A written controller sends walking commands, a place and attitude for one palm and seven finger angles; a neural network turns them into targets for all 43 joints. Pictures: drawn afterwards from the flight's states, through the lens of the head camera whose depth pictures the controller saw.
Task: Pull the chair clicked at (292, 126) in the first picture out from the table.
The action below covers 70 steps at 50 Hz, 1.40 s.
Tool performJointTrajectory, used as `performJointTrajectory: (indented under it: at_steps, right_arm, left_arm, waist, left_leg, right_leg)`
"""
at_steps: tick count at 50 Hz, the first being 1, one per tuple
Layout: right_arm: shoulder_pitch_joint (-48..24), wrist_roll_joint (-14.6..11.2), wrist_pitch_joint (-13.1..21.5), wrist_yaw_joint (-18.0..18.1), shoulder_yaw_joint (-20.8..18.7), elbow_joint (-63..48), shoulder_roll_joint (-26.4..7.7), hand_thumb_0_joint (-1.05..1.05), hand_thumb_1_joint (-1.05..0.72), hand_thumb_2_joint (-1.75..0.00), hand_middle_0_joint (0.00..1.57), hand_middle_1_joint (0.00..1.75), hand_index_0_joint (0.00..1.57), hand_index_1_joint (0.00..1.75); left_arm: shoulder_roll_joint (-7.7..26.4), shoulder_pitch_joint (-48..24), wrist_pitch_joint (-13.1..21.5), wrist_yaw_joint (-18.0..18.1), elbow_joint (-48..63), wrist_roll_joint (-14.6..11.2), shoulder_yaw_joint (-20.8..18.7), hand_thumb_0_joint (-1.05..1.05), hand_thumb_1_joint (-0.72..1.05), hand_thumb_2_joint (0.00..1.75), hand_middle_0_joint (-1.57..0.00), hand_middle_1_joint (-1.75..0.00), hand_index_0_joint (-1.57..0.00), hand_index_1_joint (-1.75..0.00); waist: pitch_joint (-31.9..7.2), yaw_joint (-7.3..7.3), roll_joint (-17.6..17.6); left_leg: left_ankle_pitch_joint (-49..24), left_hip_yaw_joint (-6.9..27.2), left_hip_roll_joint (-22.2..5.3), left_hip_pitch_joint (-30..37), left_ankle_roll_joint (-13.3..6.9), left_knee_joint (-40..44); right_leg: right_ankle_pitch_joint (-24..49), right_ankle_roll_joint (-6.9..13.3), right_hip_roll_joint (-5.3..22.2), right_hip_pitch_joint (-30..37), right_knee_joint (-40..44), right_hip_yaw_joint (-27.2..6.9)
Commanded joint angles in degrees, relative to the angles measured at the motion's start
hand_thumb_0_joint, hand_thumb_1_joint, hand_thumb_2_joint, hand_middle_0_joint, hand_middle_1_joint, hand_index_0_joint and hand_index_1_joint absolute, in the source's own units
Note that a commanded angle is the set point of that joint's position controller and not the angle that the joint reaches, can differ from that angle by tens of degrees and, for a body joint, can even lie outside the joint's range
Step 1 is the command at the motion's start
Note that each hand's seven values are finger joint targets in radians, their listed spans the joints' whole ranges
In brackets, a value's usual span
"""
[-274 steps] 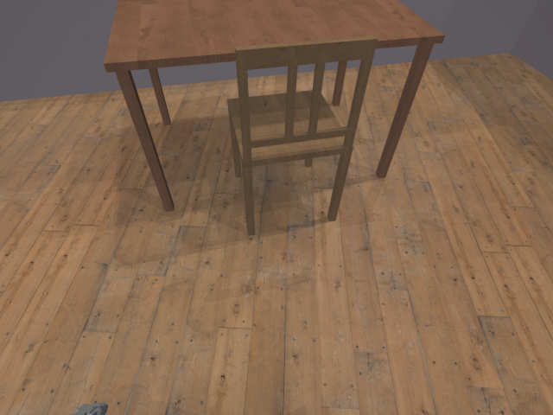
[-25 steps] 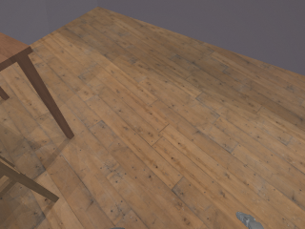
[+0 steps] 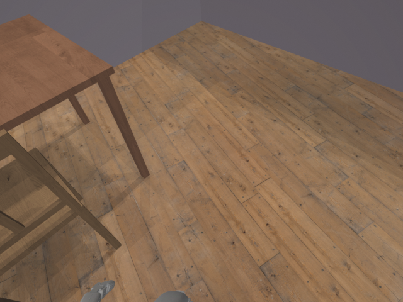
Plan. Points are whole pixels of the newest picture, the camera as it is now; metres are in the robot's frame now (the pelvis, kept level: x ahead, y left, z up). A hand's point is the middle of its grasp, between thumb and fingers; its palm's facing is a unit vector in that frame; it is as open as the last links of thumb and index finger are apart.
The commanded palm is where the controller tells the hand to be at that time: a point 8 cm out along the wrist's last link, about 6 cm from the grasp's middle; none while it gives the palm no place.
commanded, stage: turn to face it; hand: left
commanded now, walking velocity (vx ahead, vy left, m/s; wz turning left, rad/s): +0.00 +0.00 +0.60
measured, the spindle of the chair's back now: out of the picture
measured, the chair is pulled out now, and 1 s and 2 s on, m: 0.00 0.00 0.00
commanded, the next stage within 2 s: take the last steps up to it in 1.24 s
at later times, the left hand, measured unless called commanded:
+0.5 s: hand out of the picture -0.02 +0.29 -0.17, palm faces +0.34 -0.90 -0.27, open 7.4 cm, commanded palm none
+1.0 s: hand out of the picture -0.01 +0.22 -0.13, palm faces +0.55 -0.79 -0.28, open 7.4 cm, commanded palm none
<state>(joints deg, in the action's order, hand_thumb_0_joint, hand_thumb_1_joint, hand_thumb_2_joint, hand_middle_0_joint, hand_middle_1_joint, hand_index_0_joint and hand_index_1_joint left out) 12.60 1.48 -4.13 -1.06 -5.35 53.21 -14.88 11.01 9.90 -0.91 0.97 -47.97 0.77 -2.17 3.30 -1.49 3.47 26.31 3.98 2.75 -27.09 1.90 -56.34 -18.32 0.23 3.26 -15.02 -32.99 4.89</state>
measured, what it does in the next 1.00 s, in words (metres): steps on the spot, turning left: left foot, then right foot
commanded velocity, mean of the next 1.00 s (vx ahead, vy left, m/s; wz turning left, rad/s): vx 0.00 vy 0.00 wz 0.56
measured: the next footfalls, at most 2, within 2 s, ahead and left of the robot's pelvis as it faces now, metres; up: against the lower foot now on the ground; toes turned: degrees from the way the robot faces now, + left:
left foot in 0.32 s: +0.01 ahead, +0.15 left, +0.00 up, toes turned +18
right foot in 0.80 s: +0.11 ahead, -0.07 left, +0.00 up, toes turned +26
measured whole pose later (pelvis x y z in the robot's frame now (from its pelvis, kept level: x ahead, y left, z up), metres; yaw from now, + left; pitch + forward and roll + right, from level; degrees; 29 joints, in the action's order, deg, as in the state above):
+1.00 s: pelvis +0.01 +0.00 +0.01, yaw +35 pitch -1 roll +2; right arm 13.1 1.6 -4.6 -1.6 -5.5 53.9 -15.8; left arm 10.2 11.1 -1.2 1.2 -49.2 1.0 -1.4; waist 3.3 -1.9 2.3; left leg 22.3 1.4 0.1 -28.3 3.3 -66.2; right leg -15.8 0.2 5.2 -11.9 -29.2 7.7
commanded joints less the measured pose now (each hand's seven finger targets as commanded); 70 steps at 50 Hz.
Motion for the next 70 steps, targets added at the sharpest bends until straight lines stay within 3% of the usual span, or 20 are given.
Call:
performJointTrajectory:
  at_steps: [1,11,14,15,16,17,23,31,37,38,40,42,46,54,58,59,60,61,66,70]
  right_arm:
    - [-1.94,-0.31,1.21,-0.76,-1.27,-4.45,-4.03,0.00,-0.90,-0.90,0.20,0.30,0.20,0.30]
    - [-8.92,-0.93,1.71,-0.90,0.46,-6.42,-2.63,0.00,-0.90,-0.90,0.20,0.30,0.20,0.30]
    - [-3.91,-0.66,2.50,-0.58,0.23,-5.71,-4.39,0.00,-0.90,-0.90,0.20,0.30,0.20,0.30]
    - [0.35,-0.48,3.14,-0.52,-0.76,-4.87,-8.08,0.00,-0.90,-0.90,0.20,0.30,0.20,0.30]
    - [4.72,-0.27,3.50,-0.25,-2.50,-4.69,-15.30,0.00,-0.90,-0.90,0.20,0.30,0.20,0.30]
    - [8.43,-0.71,3.03,0.03,-2.68,-3.34,-17.19,0.00,-0.90,-0.90,0.20,0.30,0.20,0.30]
    - [-1.99,-0.46,4.05,1.67,-0.19,-5.63,-9.54,0.00,-0.90,-0.90,0.20,0.30,0.20,0.30]
    - [0.92,-0.24,3.35,1.46,-1.15,-4.51,-9.98,0.00,-0.90,-0.90,0.20,0.30,0.20,0.30]
    - [-2.53,-0.33,2.70,1.27,-1.66,-5.23,-9.76,0.00,-0.90,-0.90,0.20,0.30,0.20,0.30]
    - [-2.92,-0.76,2.71,1.17,-1.61,-5.48,-8.73,0.00,-0.90,-0.90,0.20,0.30,0.20,0.30]
    - [-0.89,-1.21,2.89,0.66,-0.74,-7.29,-2.97,0.00,-0.90,-0.90,0.20,0.30,0.20,0.30]
    - [-2.46,-0.34,1.43,0.59,-1.70,-6.16,-5.33,0.00,-0.90,-0.90,0.20,0.30,0.20,0.30]
    - [-0.06,-0.21,0.67,-0.68,-1.12,-3.60,-3.85,0.00,-0.90,-0.90,0.20,0.30,0.20,0.30]
    - [-6.67,-0.80,1.36,-0.39,0.76,-4.57,-2.42,0.00,-0.90,-0.90,0.20,0.30,0.20,0.30]
    - [-1.45,-0.87,2.54,0.26,1.25,-2.96,-2.88,0.00,-0.90,-0.90,0.20,0.30,0.20,0.30]
    - [1.10,-0.70,3.16,0.29,0.73,-2.39,-5.56,0.00,-0.90,-0.90,0.20,0.30,0.20,0.30]
    - [2.70,-0.12,3.62,0.47,-0.53,-2.88,-11.70,0.00,-0.90,-0.90,0.20,0.30,0.20,0.30]
    - [5.17,-0.42,2.98,0.74,-0.89,-2.44,-14.49,0.00,-0.90,-0.90,0.20,0.30,0.20,0.30]
    - [-3.88,-0.51,3.60,2.36,1.59,-2.60,-7.55,0.00,-0.90,-0.90,0.20,0.30,0.20,0.30]
    - [0.21,-0.46,4.21,2.33,1.74,-0.80,-6.27,0.00,-0.90,-0.90,0.20,0.30,0.20,0.30]
  left_arm:
    - [10.06,-0.74,1.54,1.10,4.01,0.44,-2.74,0.00,0.90,0.90,-0.20,-0.30,-0.20,-0.30]
    - [14.31,6.47,0.67,0.83,0.23,1.09,-3.98,0.00,0.90,0.90,-0.20,-0.30,-0.20,-0.30]
    - [14.45,5.52,0.16,0.53,-0.14,0.47,-4.39,0.00,0.90,0.90,-0.20,-0.30,-0.20,-0.30]
    - [13.16,5.68,-0.05,0.27,0.46,-0.02,-4.29,0.00,0.90,0.90,-0.20,-0.30,-0.20,-0.30]
    - [8.76,4.34,-0.15,-0.26,3.06,-0.29,-3.38,0.00,0.90,0.90,-0.20,-0.30,-0.20,-0.30]
    - [8.70,1.09,-0.65,0.15,4.82,0.24,-2.76,0.00,0.90,0.90,-0.20,-0.30,-0.20,-0.30]
    - [9.05,1.89,-0.89,-0.37,0.36,0.05,-3.42,0.00,0.90,0.90,-0.20,-0.30,-0.20,-0.30]
    - [8.47,-3.17,-0.83,0.18,3.12,-0.21,-2.82,0.00,0.90,0.90,-0.20,-0.30,-0.20,-0.30]
    - [8.34,1.91,0.24,0.63,3.05,-0.80,-2.52,0.00,0.90,0.90,-0.20,-0.30,-0.20,-0.30]
    - [9.27,4.18,0.81,0.78,2.57,-0.72,-2.80,0.00,0.90,0.90,-0.20,-0.30,-0.20,-0.30]
    - [17.65,6.00,1.56,1.28,2.79,0.66,-4.23,0.00,0.90,0.90,-0.20,-0.30,-0.20,-0.30]
    - [14.63,2.00,1.01,1.48,3.75,0.15,-3.87,0.00,0.90,0.90,-0.20,-0.30,-0.20,-0.30]
    - [10.09,-1.83,1.41,1.14,4.03,0.41,-2.50,0.00,0.90,0.90,-0.20,-0.30,-0.20,-0.30]
    - [13.62,6.01,0.94,0.88,0.08,1.08,-3.46,0.00,0.90,0.90,-0.20,-0.30,-0.20,-0.30]
    - [13.95,5.68,0.31,0.66,-1.54,0.55,-3.81,0.00,0.90,0.90,-0.20,-0.30,-0.20,-0.30]
    - [12.37,5.88,-0.01,0.50,-1.52,-0.02,-3.55,0.00,0.90,0.90,-0.20,-0.30,-0.20,-0.30]
    - [8.52,7.21,-0.37,0.09,0.06,-0.41,-2.84,0.00,0.90,0.90,-0.20,-0.30,-0.20,-0.30]
    - [7.27,3.75,-0.72,0.24,1.66,0.23,-1.59,0.00,0.90,0.90,-0.20,-0.30,-0.20,-0.30]
    - [8.11,4.85,-1.17,-0.41,-4.02,-0.03,-2.10,0.00,0.90,0.90,-0.20,-0.30,-0.20,-0.30]
    - [6.57,5.55,-0.71,-0.65,-5.31,0.28,-1.41,0.00,0.90,0.90,-0.20,-0.30,-0.20,-0.30]
  waist:
    - [-1.62,0.19,-13.03]
    - [-4.13,4.51,-16.35]
    - [-6.97,1.67,-14.22]
    - [-10.14,-0.88,-6.21]
    - [-11.35,-3.24,13.58]
    - [-11.55,-4.49,11.46]
    - [-6.41,0.88,5.20]
    - [-6.05,-1.03,3.67]
    - [-7.42,2.00,4.88]
    - [-8.20,3.21,3.00]
    - [-8.40,3.78,-20.61]
    - [-4.23,2.39,-15.45]
    - [-0.23,-0.12,-14.31]
    - [-3.28,4.12,-15.03]
    - [-6.42,1.62,-14.19]
    - [-8.23,0.07,-8.63]
    - [-9.34,-0.50,9.10]
    - [-7.71,-2.12,10.67]
    - [-3.24,1.80,5.87]
    - [-4.86,0.48,4.00]
  left_leg:
    - [-3.78,-2.49,-4.29,-6.52,2.03,-13.50]
    - [-0.14,-9.90,-4.02,3.00,1.45,11.13]
    - [-10.88,-11.37,-3.38,12.67,0.25,26.89]
    - [-21.43,-6.05,-7.32,23.95,-1.65,32.96]
    - [-44.85,15.32,-23.72,33.56,-8.47,34.11]
    - [-51.34,17.53,-28.39,30.69,-13.83,33.66]
    - [-44.38,6.71,-15.65,20.96,-10.08,35.35]
    - [-38.45,14.56,-15.36,22.35,-12.52,35.24]
    - [-39.85,17.26,-12.00,14.44,-10.19,29.51]
    - [-34.34,16.31,-9.79,10.46,-7.87,26.41]
    - [6.93,0.09,3.23,-7.32,0.46,5.08]
    - [5.04,2.38,-1.12,-5.24,-0.14,-11.14]
    - [-5.26,-1.62,-3.41,-4.33,1.37,-14.70]
    - [0.31,-7.15,-3.48,2.23,1.27,7.93]
    - [-10.50,-9.12,-2.13,14.93,-0.23,27.81]
    - [-18.27,-5.77,-5.46,22.73,-1.36,34.68]
    - [-36.13,12.64,-19.86,30.46,-7.46,35.93]
    - [-44.57,15.90,-26.24,26.53,-12.86,36.81]
    - [-35.30,6.14,-16.30,18.47,-11.28,38.85]
    - [-24.57,7.14,-15.50,22.65,-12.09,41.03]
  right_leg:
    - [20.27,5.55,15.23,5.09,13.86,-7.14]
    - [30.72,6.31,18.52,10.29,8.54,-0.70]
    - [29.01,2.13,16.82,8.36,0.15,4.07]
    - [22.30,-0.84,14.88,0.52,-10.22,5.76]
    - [-13.29,-5.69,6.32,-17.45,-24.31,6.78]
    - [-21.28,-5.35,5.09,-19.66,-31.14,0.53]
    - [-4.30,-5.94,3.96,-16.68,-34.00,-4.40]
    - [-6.59,-6.12,0.98,-14.60,-20.67,-5.20]
    - [0.28,-4.70,-2.42,1.16,0.14,-4.04]
    - [6.70,-4.43,-1.06,7.93,9.02,-4.68]
    - [17.66,5.52,23.99,17.48,17.03,-26.44]
    - [12.25,8.79,21.86,5.34,17.49,-22.03]
    - [12.73,5.52,14.17,1.54,16.30,-7.13]
    - [25.11,7.95,16.81,8.87,12.29,-3.62]
    - [27.99,3.68,14.90,6.99,3.77,0.33]
    - [21.97,0.93,12.96,1.78,-3.27,2.47]
    - [-2.33,-3.34,5.58,-12.95,-14.44,5.39]
    - [-18.68,-3.43,3.66,-15.58,-22.46,1.32]
    - [-4.95,-3.43,3.14,-14.15,-30.29,-3.79]
    - [-4.62,-3.61,1.49,-13.43,-24.18,-2.75]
